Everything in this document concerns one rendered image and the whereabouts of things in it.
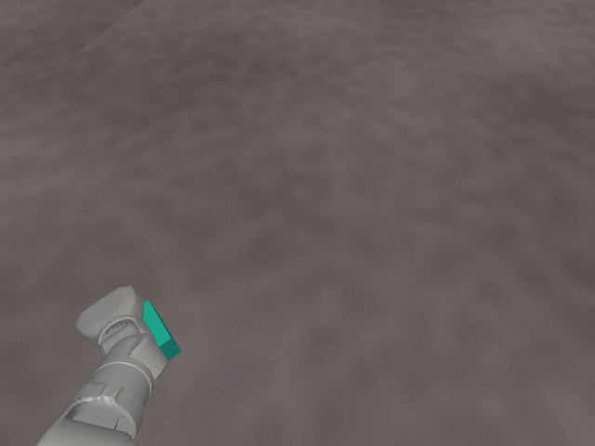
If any left robot hand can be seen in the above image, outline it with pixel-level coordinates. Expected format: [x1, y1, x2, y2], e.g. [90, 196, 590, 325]
[75, 285, 144, 347]

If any left robot arm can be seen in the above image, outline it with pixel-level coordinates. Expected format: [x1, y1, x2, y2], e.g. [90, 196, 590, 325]
[34, 315, 167, 446]

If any small box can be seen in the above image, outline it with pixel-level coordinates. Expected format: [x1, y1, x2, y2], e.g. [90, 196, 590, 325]
[143, 300, 181, 361]

